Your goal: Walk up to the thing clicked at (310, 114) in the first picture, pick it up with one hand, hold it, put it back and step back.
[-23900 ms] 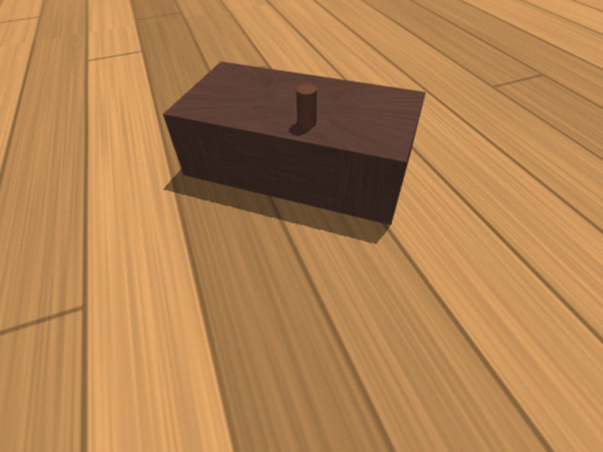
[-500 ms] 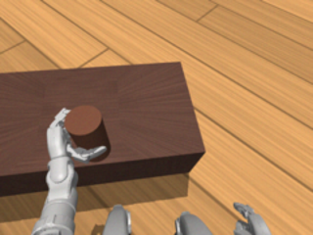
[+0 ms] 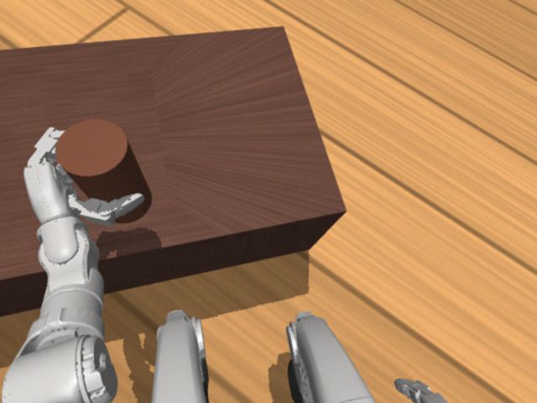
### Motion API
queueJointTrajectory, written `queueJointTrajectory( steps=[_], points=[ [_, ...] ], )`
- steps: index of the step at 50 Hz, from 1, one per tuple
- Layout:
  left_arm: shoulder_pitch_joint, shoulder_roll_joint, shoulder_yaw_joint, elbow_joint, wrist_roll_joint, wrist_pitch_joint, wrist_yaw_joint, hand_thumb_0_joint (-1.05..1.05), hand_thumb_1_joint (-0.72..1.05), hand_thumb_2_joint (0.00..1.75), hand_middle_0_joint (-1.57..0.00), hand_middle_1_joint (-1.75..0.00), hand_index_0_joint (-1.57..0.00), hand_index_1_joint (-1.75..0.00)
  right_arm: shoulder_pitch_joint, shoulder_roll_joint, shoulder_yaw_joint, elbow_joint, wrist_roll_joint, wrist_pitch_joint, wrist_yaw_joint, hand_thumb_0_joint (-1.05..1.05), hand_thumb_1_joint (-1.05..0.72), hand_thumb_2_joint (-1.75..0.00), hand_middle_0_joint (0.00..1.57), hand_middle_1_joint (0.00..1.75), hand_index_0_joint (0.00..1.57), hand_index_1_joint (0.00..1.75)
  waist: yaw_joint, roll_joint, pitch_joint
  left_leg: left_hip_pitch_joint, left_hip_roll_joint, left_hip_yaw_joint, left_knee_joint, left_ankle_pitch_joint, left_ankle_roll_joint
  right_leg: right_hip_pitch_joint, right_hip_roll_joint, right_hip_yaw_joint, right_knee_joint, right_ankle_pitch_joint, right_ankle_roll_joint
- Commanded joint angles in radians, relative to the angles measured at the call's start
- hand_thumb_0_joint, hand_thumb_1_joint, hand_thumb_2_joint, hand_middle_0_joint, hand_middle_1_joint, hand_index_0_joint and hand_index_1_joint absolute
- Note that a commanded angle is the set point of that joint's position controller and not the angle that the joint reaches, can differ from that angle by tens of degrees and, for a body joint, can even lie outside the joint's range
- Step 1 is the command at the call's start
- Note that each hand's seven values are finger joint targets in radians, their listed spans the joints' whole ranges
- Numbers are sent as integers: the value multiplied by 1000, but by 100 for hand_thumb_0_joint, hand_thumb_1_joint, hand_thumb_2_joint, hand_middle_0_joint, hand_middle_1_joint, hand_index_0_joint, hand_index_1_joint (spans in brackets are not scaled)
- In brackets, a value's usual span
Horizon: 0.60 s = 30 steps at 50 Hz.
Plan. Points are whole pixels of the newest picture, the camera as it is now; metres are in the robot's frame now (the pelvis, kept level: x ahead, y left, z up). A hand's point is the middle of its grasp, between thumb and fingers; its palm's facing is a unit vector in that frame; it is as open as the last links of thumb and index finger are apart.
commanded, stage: crouch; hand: left
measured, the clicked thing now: (111, 177) +0.45 +0.20 -0.03
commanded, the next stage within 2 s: lower in 0.56 s
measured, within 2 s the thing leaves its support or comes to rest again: rests again in 1.08 s
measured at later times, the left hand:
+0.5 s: hand (101, 170) +0.49 +0.23 -0.07, palm faces +0.28 -0.96 -0.05, open 11.6 cm
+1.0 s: hand (110, 180) +0.50 +0.24 -0.13, palm faces +0.26 -0.96 -0.05, open 11.5 cm
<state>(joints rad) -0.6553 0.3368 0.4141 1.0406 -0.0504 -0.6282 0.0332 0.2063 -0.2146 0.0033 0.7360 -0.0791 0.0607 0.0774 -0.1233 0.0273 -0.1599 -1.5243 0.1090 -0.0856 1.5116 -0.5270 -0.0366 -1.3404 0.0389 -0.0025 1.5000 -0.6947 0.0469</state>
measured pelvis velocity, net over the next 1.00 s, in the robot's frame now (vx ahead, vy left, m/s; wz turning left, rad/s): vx -0.03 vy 0.00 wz -0.07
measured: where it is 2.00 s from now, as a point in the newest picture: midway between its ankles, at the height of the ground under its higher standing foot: outside the picture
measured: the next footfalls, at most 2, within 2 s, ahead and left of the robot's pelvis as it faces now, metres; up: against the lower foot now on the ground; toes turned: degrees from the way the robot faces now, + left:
none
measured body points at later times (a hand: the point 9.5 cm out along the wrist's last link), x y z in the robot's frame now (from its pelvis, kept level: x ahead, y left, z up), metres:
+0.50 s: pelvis -0.02 +0.00 -0.06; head +0.18 +0.04 +0.34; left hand +0.47 +0.28 -0.07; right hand +0.03 -0.27 -0.18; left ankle +0.07 +0.14 -0.56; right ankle +0.01 -0.15 -0.56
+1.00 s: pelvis -0.03 +0.00 -0.11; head +0.19 +0.04 +0.28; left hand +0.48 +0.29 -0.12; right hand +0.02 -0.27 -0.23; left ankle +0.07 +0.14 -0.56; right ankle +0.01 -0.15 -0.56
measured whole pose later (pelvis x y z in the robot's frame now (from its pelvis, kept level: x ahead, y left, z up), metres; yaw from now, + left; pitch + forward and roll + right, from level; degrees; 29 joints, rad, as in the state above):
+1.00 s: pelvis -0.03 +0.00 -0.11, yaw -4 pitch +36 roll -7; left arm -0.90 0.57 0.52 1.14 0.01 -0.52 -0.05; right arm 0.16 -0.23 0.06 0.70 -0.10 0.07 0.06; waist -0.18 0.01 -0.14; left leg -1.95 0.12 -0.15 1.88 -0.56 -0.05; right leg -1.75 0.08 -0.02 1.88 -0.76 0.05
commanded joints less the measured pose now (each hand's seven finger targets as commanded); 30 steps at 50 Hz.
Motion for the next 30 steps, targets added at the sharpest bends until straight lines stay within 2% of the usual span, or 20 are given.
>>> queueJointTrajectory(
  steps=[1, 2, 3, 4, 6, 7, 9, 10, 11, 12, 14, 15, 16, 19, 22, 23, 27, 28, 29, 30],
  points=[
    [-501, 307, 66, -345, -7, -146, 19, 0, -2, 129, -125, -141, -126, -143, 132, -192, -61, -44, -20, -15, -6, 0, -94, -92, 20, 30, 20, 30, 8, 192, -684, 650, -31, -20, -75, 377, 51, 25, 18, -62, -121, 424, -70],
    [-532, 319, 64, -355, 1, -147, 17, 0, 0, 130, -125, -141, -125, -143, 129, -196, -62, -47, -23, -15, -5, 0, -94, -92, 20, 30, 20, 30, 1, 232, -701, 666, -26, -25, -69, 387, 45, -14, 17, -64, -100, 411, -74],
    [-561, 352, 67, -382, 4, -145, 17, 0, 1, 130, -125, -141, -125, -143, 123, -194, -62, -49, -26, -15, -6, 0, -94, -92, 20, 30, 20, 30, 11, 255, -730, 670, -26, -21, -56, 370, 46, -18, 20, -58, -98, 401, -75],
    [-565, 324, 41, -348, 7, -134, 12, 0, 2, 131, -126, -142, -126, -144, 130, -191, -59, -49, -26, -15, -8, 0, -94, -92, 20, 30, 20, 30, -11, 243, -731, 650, -24, -22, -43, 357, 48, -19, 22, -59, -94, 403, -74],
    [-622, 364, 46, -383, 12, -123, 11, 0, -3, 132, -127, -143, -127, -145, 134, -193, -57, -47, -29, -13, -13, 0, -95, -92, 20, 30, 20, 30, -21, 253, -754, 614, -25, -11, -26, 324, 52, -5, 25, -49, -99, 401, -71],
    [-617, 326, 27, -328, 6, -109, 1, 0, -3, 132, -126, -142, -126, -145, 145, -198, -56, -35, -28, -14, -13, 0, -95, -92, 20, 30, 20, 30, -33, 246, -735, 625, -22, -21, -25, 313, 50, -36, 25, -56, -94, 381, -72],
    [-639, 341, 32, -319, 1, -94, -7, 0, -1, 134, -128, -145, -128, -147, 145, -207, -55, -35, -28, -11, -14, 0, -95, -92, 20, 30, 20, 30, -33, 284, -752, 640, -20, -32, -24, 317, 42, -70, 26, -65, -71, 359, -78],
    [-641, 352, 33, -282, 3, -79, -11, 0, -4, 134, -128, -144, -128, -147, 137, -213, -54, -37, -25, -10, -16, 0, -95, -92, 20, 30, 20, 30, -32, 260, -732, 610, -19, -28, -18, 280, 46, -82, 27, -63, -81, 334, -76],
    [-657, 382, 44, -307, 5, -74, -9, 0, -4, 135, -129, -145, -129, -148, 133, -210, -51, -40, -22, -8, -19, 0, -94, -92, 20, 30, 20, 30, -24, 271, -722, 592, -19, -23, -24, 252, 43, -82, 29, -63, -83, 318, -79],
    [-673, 355, 27, -269, 3, -64, -15, 0, -4, 134, -129, -146, -130, -148, 142, -208, -48, -35, -23, -8, -21, 0, -94, -92, 20, 30, 20, 30, -44, 263, -706, 568, -21, -25, -20, 222, 44, -89, 28, -65, -82, 301, -79],
    [-630, 385, 52, -234, -1, -52, -23, 0, -5, 134, -129, -145, -129, -147, 127, -210, -40, -40, -15, -8, -23, 0, -94, -92, 20, 30, 20, 30, -26, 235, -678, 522, -22, -18, -14, 197, 45, -78, 30, -64, -83, 285, -78],
    [-634, 376, 51, -213, -3, -44, -27, 0, -5, 134, -130, -146, -131, -148, 132, -212, -41, -39, -14, -8, -25, 0, -94, -92, 20, 30, 20, 30, -39, 223, -674, 508, -22, -21, -3, 205, 48, -89, 30, -66, -76, 293, -76],
    [-635, 358, 44, -195, -12, -42, -33, 0, -4, 134, -131, -146, -131, -148, 131, -214, -39, -34, -13, -9, -25, 0, -94, -92, 20, 30, 20, 30, -39, 214, -653, 503, -21, -26, 4, 201, 47, -120, 31, -72, -59, 283, -78],
    [-647, 432, 83, -198, -3, -36, -36, 0, -7, 132, -130, -145, -130, -147, 129, -211, -29, -49, -9, -9, -28, 0, -94, -92, 20, 30, 20, 30, -34, 204, -663, 439, -23, -19, 36, 223, 56, -98, 32, -66, -45, 311, -72],
    [-648, 439, 97, -176, 3, -37, -41, 0, -5, 130, -128, -142, -128, -145, 122, -208, -24, -56, -10, -10, -29, 0, -94, -92, 20, 30, 20, 30, -37, 178, -654, 388, -24, -15, 64, 217, 63, -105, 34, -61, -28, 315, -68],
    [-658, 467, 113, -198, 3, -41, -42, 0, -5, 129, -128, -142, -128, -144, 120, -210, -21, -63, -10, -10, -29, 0, -94, -92, 20, 30, 20, 30, -32, 191, -655, 383, -23, -16, 65, 211, 62, -107, 34, -62, -21, 305, -69],
    [-695, 500, 131, -240, 7, -43, -50, 0, -3, 130, -129, -143, -129, -145, 129, -220, -25, -64, -14, -4, -28, 0, -94, -92, 20, 30, 20, 30, -22, 268, -708, 450, -15, -34, 64, 198, 50, -182, 35, -73, 24, 264, -80],
    [-698, 516, 137, -259, 10, -44, -49, 0, -1, 132, -129, -144, -129, -146, 132, -225, -26, -66, -17, -2, -30, 0, -94, -92, 20, 30, 20, 30, -18, 291, -738, 458, -15, -29, 82, 225, 51, -175, 34, -69, 33, 288, -79],
    [-717, 515, 130, -270, 15, -40, -52, 0, -1, 131, -129, -143, -130, -145, 140, -227, -26, -66, -18, -1, -31, 0, -94, -92, 20, 30, 20, 30, -30, 297, -770, 479, -13, -34, 92, 263, 51, -172, 34, -72, 45, 315, -78],
    [-724, 522, 131, -288, 16, -35, -53, 0, -1, 131, -129, -142, -129, -145, 136, -224, -24, -71, -19, -3, -31, 0, -94, -92, 20, 30, 20, 30, -23, 302, -786, 476, -13, -26, 100, 271, 52, -163, 36, -67, 41, 324, -77]
  ],
)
